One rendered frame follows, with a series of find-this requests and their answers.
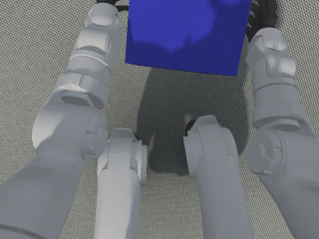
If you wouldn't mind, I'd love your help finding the right robot thigh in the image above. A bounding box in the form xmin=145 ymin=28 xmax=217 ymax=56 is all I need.
xmin=183 ymin=123 xmax=255 ymax=239

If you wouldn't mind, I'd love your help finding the robot thigh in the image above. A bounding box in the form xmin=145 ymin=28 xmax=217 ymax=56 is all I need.
xmin=94 ymin=136 xmax=148 ymax=239
xmin=183 ymin=123 xmax=255 ymax=239

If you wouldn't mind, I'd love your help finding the robot right hand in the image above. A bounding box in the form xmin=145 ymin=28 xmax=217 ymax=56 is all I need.
xmin=245 ymin=0 xmax=278 ymax=43

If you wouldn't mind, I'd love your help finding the left robot thigh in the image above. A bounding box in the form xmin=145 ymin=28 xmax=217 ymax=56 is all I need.
xmin=94 ymin=136 xmax=148 ymax=239

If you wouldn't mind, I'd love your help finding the carton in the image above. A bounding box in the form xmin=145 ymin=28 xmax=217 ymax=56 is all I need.
xmin=125 ymin=0 xmax=252 ymax=77

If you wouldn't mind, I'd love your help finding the robot left hand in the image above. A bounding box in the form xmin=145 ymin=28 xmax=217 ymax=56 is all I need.
xmin=96 ymin=0 xmax=129 ymax=12

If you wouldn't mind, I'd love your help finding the left robot forearm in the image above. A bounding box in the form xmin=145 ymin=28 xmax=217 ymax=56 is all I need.
xmin=32 ymin=2 xmax=123 ymax=146

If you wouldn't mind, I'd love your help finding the right robot upper arm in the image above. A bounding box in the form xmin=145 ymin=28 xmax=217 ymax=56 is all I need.
xmin=245 ymin=128 xmax=319 ymax=239

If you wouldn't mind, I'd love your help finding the right robot forearm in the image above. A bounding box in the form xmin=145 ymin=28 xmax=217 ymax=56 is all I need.
xmin=245 ymin=27 xmax=319 ymax=142

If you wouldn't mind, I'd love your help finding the left robot upper arm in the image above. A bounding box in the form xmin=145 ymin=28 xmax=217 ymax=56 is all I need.
xmin=0 ymin=102 xmax=108 ymax=239

